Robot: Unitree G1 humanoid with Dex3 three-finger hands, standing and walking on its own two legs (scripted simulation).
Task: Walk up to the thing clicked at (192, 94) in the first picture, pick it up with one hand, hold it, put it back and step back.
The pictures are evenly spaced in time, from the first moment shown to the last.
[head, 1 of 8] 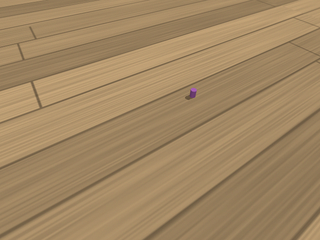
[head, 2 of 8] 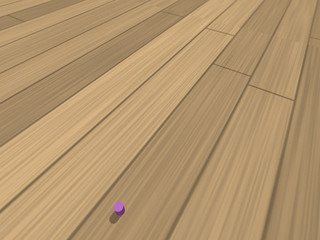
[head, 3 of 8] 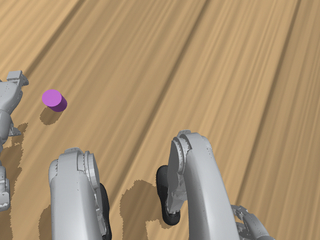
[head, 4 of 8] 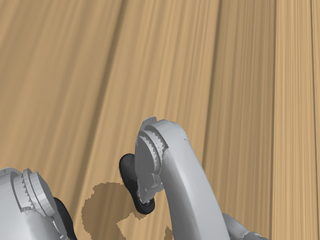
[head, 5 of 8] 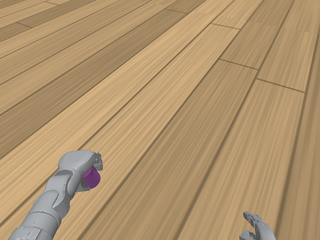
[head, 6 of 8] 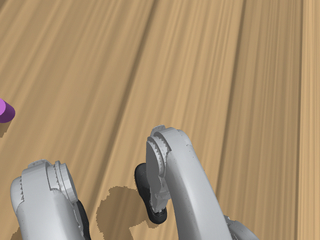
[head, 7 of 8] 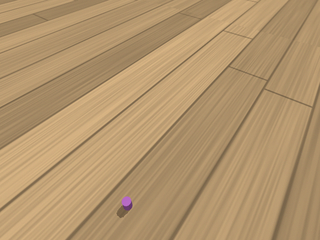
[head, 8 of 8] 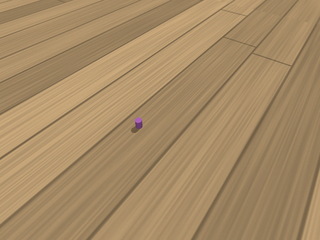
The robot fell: no
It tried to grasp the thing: yes
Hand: left
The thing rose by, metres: 0.68
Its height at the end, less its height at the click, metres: +0.00
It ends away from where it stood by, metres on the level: 0.00
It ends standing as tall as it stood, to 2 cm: yes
